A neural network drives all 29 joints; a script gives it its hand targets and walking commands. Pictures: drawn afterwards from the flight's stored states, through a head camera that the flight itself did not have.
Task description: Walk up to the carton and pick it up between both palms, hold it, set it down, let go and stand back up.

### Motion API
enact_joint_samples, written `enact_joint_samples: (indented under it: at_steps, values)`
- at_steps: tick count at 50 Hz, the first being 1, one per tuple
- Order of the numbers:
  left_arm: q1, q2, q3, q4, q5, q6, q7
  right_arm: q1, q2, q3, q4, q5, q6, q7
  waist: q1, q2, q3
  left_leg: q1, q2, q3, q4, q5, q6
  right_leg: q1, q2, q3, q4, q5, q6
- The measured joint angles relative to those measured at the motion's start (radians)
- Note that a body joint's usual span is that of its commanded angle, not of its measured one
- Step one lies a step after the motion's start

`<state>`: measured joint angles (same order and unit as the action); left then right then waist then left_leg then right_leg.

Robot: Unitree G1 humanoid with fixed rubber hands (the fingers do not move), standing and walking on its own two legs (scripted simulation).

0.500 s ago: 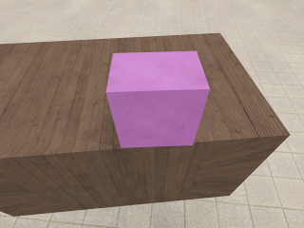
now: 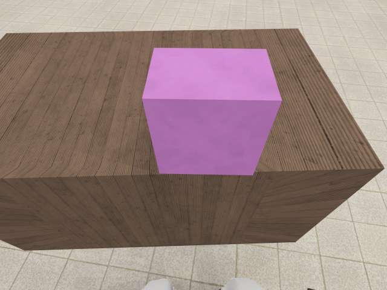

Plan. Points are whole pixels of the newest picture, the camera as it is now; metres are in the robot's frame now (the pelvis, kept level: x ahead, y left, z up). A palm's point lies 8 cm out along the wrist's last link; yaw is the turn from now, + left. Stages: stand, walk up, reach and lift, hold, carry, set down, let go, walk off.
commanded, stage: walk up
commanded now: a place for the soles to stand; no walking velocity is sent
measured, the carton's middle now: (207, 117) +0.47 -0.03 +0.07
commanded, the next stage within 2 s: reach and lift in 1.48 s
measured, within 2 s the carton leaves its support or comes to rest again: neither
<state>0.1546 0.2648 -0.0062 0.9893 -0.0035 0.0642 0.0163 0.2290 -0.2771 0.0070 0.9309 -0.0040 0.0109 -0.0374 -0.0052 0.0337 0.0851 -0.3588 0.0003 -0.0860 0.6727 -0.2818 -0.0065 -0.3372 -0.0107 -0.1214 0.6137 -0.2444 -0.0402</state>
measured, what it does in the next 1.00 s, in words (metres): steps on the spot: right foot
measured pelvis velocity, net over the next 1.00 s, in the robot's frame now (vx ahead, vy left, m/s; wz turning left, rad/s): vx -0.01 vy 0.00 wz -0.02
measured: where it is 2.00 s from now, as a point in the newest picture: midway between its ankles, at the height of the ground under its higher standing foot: outside the picture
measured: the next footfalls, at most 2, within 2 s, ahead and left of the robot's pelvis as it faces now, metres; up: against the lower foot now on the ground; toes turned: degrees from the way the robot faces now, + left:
right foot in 0.30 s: +0.02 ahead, -0.14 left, +0.00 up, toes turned -2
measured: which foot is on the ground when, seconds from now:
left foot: down 0.00-1.00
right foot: down 0.00-0.08, up 0.10-0.28, down 0.30-1.00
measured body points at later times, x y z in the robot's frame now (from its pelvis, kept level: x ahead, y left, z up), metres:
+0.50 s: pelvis -0.03 -0.02 +0.01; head -0.02 -0.04 +0.46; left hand +0.01 +0.22 -0.13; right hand +0.05 -0.27 -0.14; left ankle +0.05 +0.13 -0.72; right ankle -0.02 -0.14 -0.72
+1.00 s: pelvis -0.01 +0.00 +0.01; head +0.00 +0.00 +0.46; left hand +0.04 +0.26 -0.13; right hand +0.04 -0.26 -0.13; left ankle +0.05 +0.13 -0.72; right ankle -0.02 -0.14 -0.72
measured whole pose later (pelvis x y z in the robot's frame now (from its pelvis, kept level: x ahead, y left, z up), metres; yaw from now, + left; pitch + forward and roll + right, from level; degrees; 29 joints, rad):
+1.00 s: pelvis -0.01 +0.00 +0.01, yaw -1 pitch -2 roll +0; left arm 0.24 0.25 -0.03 1.04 -0.01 0.01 0.02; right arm 0.21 -0.23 0.02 1.03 0.00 0.01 -0.02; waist -0.01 0.00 0.03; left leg -0.29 -0.01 -0.07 0.51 -0.19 -0.02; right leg -0.20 0.01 0.07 0.52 -0.30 0.02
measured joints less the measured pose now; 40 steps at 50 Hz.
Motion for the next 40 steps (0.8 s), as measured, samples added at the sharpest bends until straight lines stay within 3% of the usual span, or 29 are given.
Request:
enact_joint_samples:
  at_steps: [5,8,10,13,15,19,21,24,30,40]
  values:
    - [-0.035,0.019,0.009,-0.027,0.005,0.026,-0.005,0.001,-0.002,-0.011,-0.046,-0.003,-0.003,0.002,0.000,-0.021,0.016,-0.020,-0.016,-0.001,0.031,0.001,-0.002,-0.028,-0.014,0.005,0.059,-0.037,0.009]
    - [-0.041,0.037,0.017,-0.050,0.019,0.032,-0.010,0.002,0.015,-0.014,-0.067,-0.002,0.003,-0.002,-0.008,-0.039,0.019,-0.029,-0.019,-0.009,0.017,0.019,0.001,-0.084,0.027,0.086,0.254,-0.217,0.028]
    - [-0.033,0.043,0.023,-0.066,0.022,0.025,-0.010,-0.002,0.025,-0.017,-0.073,-0.009,0.011,-0.009,-0.007,-0.053,0.018,-0.026,-0.022,-0.011,-0.013,0.042,-0.002,-0.093,0.038,0.131,0.339,-0.250,0.042]
    - [0.002,0.038,0.021,-0.079,0.019,0.002,-0.013,-0.013,0.028,-0.019,-0.079,-0.017,0.021,-0.003,-0.004,-0.057,0.003,-0.033,-0.020,-0.014,-0.040,0.065,-0.014,-0.023,0.021,0.146,0.212,-0.229,0.054]
    - [0.035,0.030,0.017,-0.084,0.016,-0.015,-0.016,-0.024,0.024,-0.016,-0.078,-0.019,0.023,0.010,0.003,-0.049,-0.010,-0.052,-0.010,-0.015,-0.021,0.059,-0.029,0.040,0.022,0.150,0.058,-0.133,0.042]
    - [0.085,-0.019,-0.004,-0.051,-0.002,-0.026,-0.018,-0.038,0.017,-0.011,-0.053,-0.010,0.026,0.021,0.001,-0.014,-0.018,-0.036,-0.012,-0.033,-0.014,-0.045,0.005,0.057,0.034,0.143,0.031,-0.088,0.028]
    - [0.102,-0.042,-0.013,-0.035,-0.002,-0.027,-0.018,-0.031,0.017,-0.008,-0.041,-0.009,0.015,0.025,0.001,-0.003,-0.022,-0.007,-0.009,-0.028,-0.067,0.008,0.014,0.076,0.033,0.145,0.004,-0.077,0.029]
    - [0.115,-0.066,-0.022,-0.017,-0.005,-0.031,-0.024,-0.015,0.018,0.000,-0.015,-0.009,-0.002,0.028,0.003,0.012,-0.027,0.027,-0.001,-0.028,-0.120,0.099,0.003,0.103,0.038,0.148,-0.030,-0.062,0.030]
    - [0.113,-0.074,-0.022,0.013,-0.012,-0.037,-0.022,0.027,0.034,0.014,0.046,0.002,-0.010,0.024,0.000,0.009,-0.049,0.053,0.006,-0.028,-0.146,0.101,-0.030,0.140,0.041,0.149,-0.081,-0.048,0.035]
    - [0.078,-0.026,-0.016,0.032,-0.006,-0.051,-0.008,0.038,0.047,0.016,0.099,0.002,-0.011,0.018,-0.001,-0.028,-0.048,0.063,-0.004,-0.004,-0.159,0.096,-0.019,0.146,0.028,0.171,-0.097,-0.048,0.049]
